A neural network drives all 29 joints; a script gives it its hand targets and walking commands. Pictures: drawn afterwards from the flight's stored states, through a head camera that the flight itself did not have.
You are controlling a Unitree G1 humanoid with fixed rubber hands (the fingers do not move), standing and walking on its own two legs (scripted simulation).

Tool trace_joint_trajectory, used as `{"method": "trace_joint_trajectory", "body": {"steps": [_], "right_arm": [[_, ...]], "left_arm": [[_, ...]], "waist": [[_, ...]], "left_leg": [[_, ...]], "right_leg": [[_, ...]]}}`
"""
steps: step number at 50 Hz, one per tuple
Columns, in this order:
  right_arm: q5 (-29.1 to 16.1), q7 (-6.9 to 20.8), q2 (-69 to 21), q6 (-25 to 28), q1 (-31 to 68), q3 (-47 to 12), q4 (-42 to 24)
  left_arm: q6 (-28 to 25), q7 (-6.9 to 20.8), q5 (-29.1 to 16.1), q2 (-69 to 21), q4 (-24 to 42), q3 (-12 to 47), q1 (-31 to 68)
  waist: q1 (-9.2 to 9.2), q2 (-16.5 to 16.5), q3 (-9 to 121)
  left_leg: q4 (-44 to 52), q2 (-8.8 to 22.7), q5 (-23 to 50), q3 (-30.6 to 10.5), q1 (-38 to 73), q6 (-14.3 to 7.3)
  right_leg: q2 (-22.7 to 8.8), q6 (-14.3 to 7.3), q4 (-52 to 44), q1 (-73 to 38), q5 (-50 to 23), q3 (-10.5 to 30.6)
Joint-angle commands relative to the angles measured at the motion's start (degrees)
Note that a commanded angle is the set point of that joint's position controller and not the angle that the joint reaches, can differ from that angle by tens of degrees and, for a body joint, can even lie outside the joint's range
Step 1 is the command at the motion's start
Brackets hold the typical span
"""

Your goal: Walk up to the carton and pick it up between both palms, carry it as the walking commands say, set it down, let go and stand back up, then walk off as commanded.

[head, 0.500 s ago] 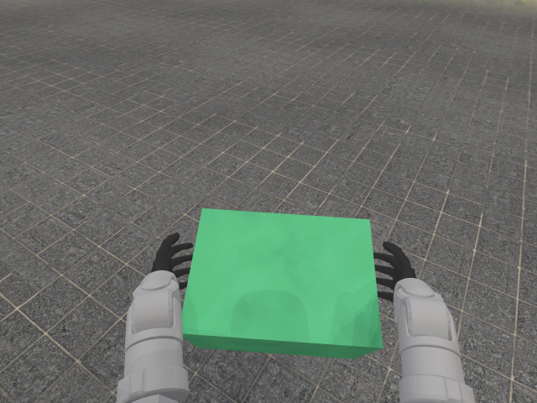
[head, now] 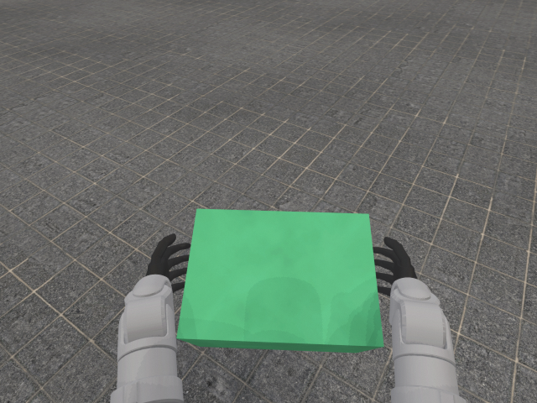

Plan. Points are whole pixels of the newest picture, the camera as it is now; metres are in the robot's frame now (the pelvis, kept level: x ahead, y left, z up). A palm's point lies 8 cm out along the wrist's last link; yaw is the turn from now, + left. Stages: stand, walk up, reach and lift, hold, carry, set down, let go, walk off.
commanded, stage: hold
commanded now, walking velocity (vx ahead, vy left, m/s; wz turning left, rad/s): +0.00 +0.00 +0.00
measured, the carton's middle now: (279, 283) +0.32 +0.00 -0.03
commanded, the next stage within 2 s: carry in 0.72 s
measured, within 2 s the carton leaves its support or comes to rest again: neither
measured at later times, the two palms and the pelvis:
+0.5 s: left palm (151, 267) +0.31 +0.21 +0.04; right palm (384, 272) +0.30 -0.16 +0.04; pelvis +0.02 +0.04 +0.00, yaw -2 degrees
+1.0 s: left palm (150, 271) +0.29 +0.20 +0.06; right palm (387, 266) +0.30 -0.16 +0.06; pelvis +0.00 +0.01 -0.02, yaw +5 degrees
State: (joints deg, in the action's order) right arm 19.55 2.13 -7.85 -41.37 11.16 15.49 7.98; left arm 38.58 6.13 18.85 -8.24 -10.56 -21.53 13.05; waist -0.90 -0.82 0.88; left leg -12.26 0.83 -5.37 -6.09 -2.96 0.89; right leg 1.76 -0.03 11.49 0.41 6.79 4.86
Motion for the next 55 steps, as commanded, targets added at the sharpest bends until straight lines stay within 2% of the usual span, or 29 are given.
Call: {"method": "trace_joint_trajectory", "body": {"steps": [1,7,8,9,12,15,16,17,19,21,22,23,24,28,35,36,38,39,40,41,44,46,49,50,51,52,53,54,55], "right_arm": [[-15.1,18.5,-46.4,3.1,36.0,-26.6,11.5],[-15.5,20.0,-47.2,4.5,44.0,-26.9,9.9],[-14.9,20.2,-46.7,4.6,44.4,-25.8,10.7],[-14.9,20.1,-46.3,5.0,46.2,-24.5,10.8],[-15.5,21.8,-44.7,6.1,44.3,-25.4,10.1],[-17.2,22.0,-42.5,6.9,40.3,-29.2,3.0],[-16.9,22.2,-41.9,6.5,39.2,-27.3,3.4],[-16.3,21.8,-40.9,6.0,36.5,-26.4,5.4],[-18.2,21.8,-41.5,6.8,34.7,-27.8,3.3],[-19.8,21.8,-42.1,5.2,30.5,-29.6,5.2],[-20.1,21.6,-42.1,5.0,27.8,-30.4,4.2],[-20.4,21.4,-42.8,4.5,26.9,-30.3,5.7],[-20.4,21.1,-42.2,4.9,27.9,-31.5,1.7],[-18.5,20.3,-40.6,3.4,29.8,-30.0,1.6],[-19.6,18.8,-42.0,2.5,29.7,-33.7,-3.5],[-23.0,17.4,-46.3,3.4,34.4,-37.3,-4.8],[-24.9,16.8,-48.3,2.6,38.4,-39.8,-9.3],[-26.4,15.7,-47.7,1.9,38.3,-43.1,-14.0],[-28.1,15.3,-48.0,1.1,39.5,-44.3,-16.8],[-29.7,14.8,-48.8,-0.6,39.4,-46.3,-17.6],[-32.2,14.8,-48.1,-6.6,38.6,-48.2,-15.2],[-31.4,14.7,-46.0,-10.1,34.4,-47.1,-12.6],[-35.7,13.6,-45.2,-14.4,36.6,-47.9,-12.3],[-39.7,13.4,-44.1,-15.6,42.4,-51.8,-16.7],[-39.6,12.8,-44.3,-17.6,44.7,-49.3,-12.8],[-40.4,12.7,-43.4,-18.0,47.8,-49.2,-12.8],[-40.6,12.2,-44.2,-19.2,51.3,-48.4,-14.8],[-41.7,12.0,-44.7,-19.5,57.1,-47.2,-15.7],[-40.5,11.2,-43.5,-20.7,54.0,-45.6,-15.0]], "left_arm": [[-0.2,15.7,-13.1,-44.8,-5.6,32.9,36.3],[0.1,16.9,-14.5,-49.2,-11.0,33.2,38.8],[0.7,16.6,-12.1,-48.7,-14.2,30.8,36.6],[0.5,17.3,-13.5,-50.2,-14.2,30.7,38.1],[-0.6,16.4,-14.3,-52.4,-10.9,34.2,38.1],[-1.0,15.9,-15.4,-54.3,-10.0,36.4,31.4],[-0.2,15.4,-15.3,-55.6,-10.4,37.1,30.4],[0.2,14.5,-15.6,-55.5,-10.8,36.5,27.3],[-0.8,13.4,-16.6,-55.9,-7.8,39.4,25.3],[-0.8,12.0,-18.4,-54.2,-3.3,40.1,23.8],[-0.8,11.8,-19.1,-53.5,0.9,41.2,23.4],[-0.5,11.1,-18.9,-51.4,0.0,40.2,23.9],[-1.4,11.5,-19.9,-52.2,3.5,42.0,24.9],[1.2,12.2,-16.8,-48.7,-2.6,37.8,23.0],[2.2,12.9,-17.5,-48.1,0.3,39.6,22.2],[1.4,12.5,-21.0,-51.0,2.3,45.8,25.4],[1.0,12.3,-21.8,-50.2,6.9,45.9,30.6],[1.6,12.1,-24.2,-49.6,10.4,48.0,31.9],[2.0,11.6,-25.8,-48.8,15.0,49.2,33.3],[3.4,10.9,-26.5,-47.3,16.8,49.8,32.5],[8.3,9.3,-25.4,-46.5,12.8,48.2,28.1],[12.4,8.5,-24.2,-47.1,8.7,47.8,23.1],[16.6,7.5,-31.4,-46.2,16.1,52.3,35.6],[18.0,6.9,-33.1,-45.4,18.8,54.0,37.1],[19.7,6.3,-34.4,-44.9,19.7,54.2,43.5],[20.4,6.1,-35.5,-43.7,21.1,55.0,47.9],[21.9,6.1,-36.4,-46.8,18.9,54.6,48.5],[22.7,6.1,-40.3,-47.4,23.1,56.4,59.6],[24.3,6.2,-40.3,-48.0,19.0,55.3,54.8]], "waist": [[1.99,-2.0,4.5],[0.66,4.4,13.8],[0.92,0.5,8.3],[-0.44,4.8,11.2],[0.28,-0.9,16.5],[-0.52,-1.5,24.9],[-0.91,-5.6,29.3],[-1.95,-2.0,22.7],[-2.01,-5.3,26.7],[0.08,-7.5,20.1],[0.18,-3.5,21.5],[0.24,-6.1,18.8],[-1.17,-3.0,19.7],[-0.72,-1.5,14.8],[-0.17,0.4,11.8],[0.02,1.8,20.8],[-0.13,2.6,16.6],[0.37,6.7,18.5],[0.82,3.4,19.2],[1.13,10.3,18.2],[0.53,13.9,17.4],[0.42,11.0,20.1],[0.65,-0.6,20.6],[0.22,-5.6,20.7],[0.12,-12.3,20.7],[0.14,-16.0,19.2],[-0.05,-11.9,19.5],[0.13,-15.7,16.9],[0.09,-14.3,17.9]], "left_leg": [[0.6,-8.6,-11.9,8.2,-0.3,-0.5],[-0.6,-7.8,-8.6,7.6,4.9,0.1],[0.2,-8.3,-8.5,7.9,1.2,-0.1],[-0.4,-7.5,-10.5,7.1,2.9,0.1],[1.2,-6.3,-2.6,5.4,5.6,0.8],[-1.8,-5.8,19.1,4.5,10.9,2.1],[-1.9,-5.2,22.4,3.7,13.2,3.2],[-1.4,-5.3,24.0,3.8,11.4,2.8],[-2.5,-3.1,34.5,1.0,16.7,3.0],[-1.9,-4.1,36.6,2.7,12.9,3.3],[-2.0,-4.1,35.4,1.6,12.8,3.2],[-1.7,-4.2,33.9,2.4,10.1,2.5],[-2.1,-4.6,31.9,1.8,10.4,2.2],[-0.1,-5.7,12.8,3.7,6.4,1.1],[0.5,-7.8,17.4,4.5,7.1,1.6],[-16.2,5.6,15.0,3.4,2.5,-1.6],[-14.1,4.0,-3.2,4.3,-7.7,-1.7],[-17.4,3.5,-6.5,4.7,-9.0,-1.1],[-19.9,3.1,-7.7,4.8,-10.9,-1.2],[-24.5,1.7,-10.3,6.2,-13.9,0.0],[-24.5,-0.1,-17.0,9.0,-14.0,-0.7],[-19.6,1.4,-12.3,7.7,-13.4,-1.4],[-20.2,8.6,19.8,0.8,-10.7,-3.7],[-21.7,12.7,35.9,-3.5,-5.0,-6.0],[-20.7,15.8,41.3,-7.3,-3.5,-8.6],[-18.6,16.8,40.1,-9.8,-3.4,-9.8],[-16.3,16.6,33.4,-9.3,-6.8,-9.9],[-14.2,15.1,25.0,-10.3,-13.5,-9.4],[-13.9,12.2,20.7,-9.1,-16.3,-9.0]], "right_leg": [[2.5,0.0,-2.6,5.4,13.6,-3.1],[3.5,0.6,-2.1,3.8,11.9,-4.5],[2.6,0.1,-1.9,5.7,10.4,-4.2],[3.7,0.2,-2.0,7.3,14.5,-4.5],[4.6,-0.9,-0.2,4.4,5.3,-4.9],[5.9,-0.4,1.6,2.1,-9.5,-5.9],[6.2,-0.7,1.5,0.8,-8.7,-5.1],[6.5,-0.6,0.7,2.1,-11.4,-4.8],[6.8,-0.7,1.2,4.3,-11.1,-4.3],[6.9,-1.5,0.9,4.6,-14.6,-3.7],[7.4,-1.2,1.2,1.7,-15.1,-3.6],[6.0,-1.1,2.1,1.1,-16.6,-2.9],[6.6,-1.0,1.8,1.2,-16.6,-2.3],[4.9,-0.7,0.2,-1.0,-9.8,-2.3],[6.0,0.9,-0.2,-2.5,-16.4,-3.3],[-10.2,-0.7,13.6,0.4,-16.4,-3.5],[-9.7,-0.5,12.0,3.1,-6.5,-1.1],[-11.3,-0.8,10.6,3.6,-3.1,0.5],[-13.2,-1.9,10.4,5.6,-3.0,3.8],[-15.5,-2.9,9.8,6.9,-7.1,5.6],[-16.5,-5.2,11.6,11.0,-10.2,4.2],[-15.7,-4.7,19.0,9.2,-15.0,0.5],[-11.1,-0.5,30.5,13.1,-17.1,-5.4],[-8.1,1.9,35.3,21.2,-5.8,-8.4],[-6.5,3.7,36.6,25.8,6.7,-10.1],[-5.0,4.3,34.6,28.3,20.2,-11.1],[-5.2,4.1,35.8,26.6,23.8,-10.8],[-4.6,4.1,34.6,23.7,26.1,-10.7],[-2.8,4.1,31.9,20.7,25.2,-11.6]]}}
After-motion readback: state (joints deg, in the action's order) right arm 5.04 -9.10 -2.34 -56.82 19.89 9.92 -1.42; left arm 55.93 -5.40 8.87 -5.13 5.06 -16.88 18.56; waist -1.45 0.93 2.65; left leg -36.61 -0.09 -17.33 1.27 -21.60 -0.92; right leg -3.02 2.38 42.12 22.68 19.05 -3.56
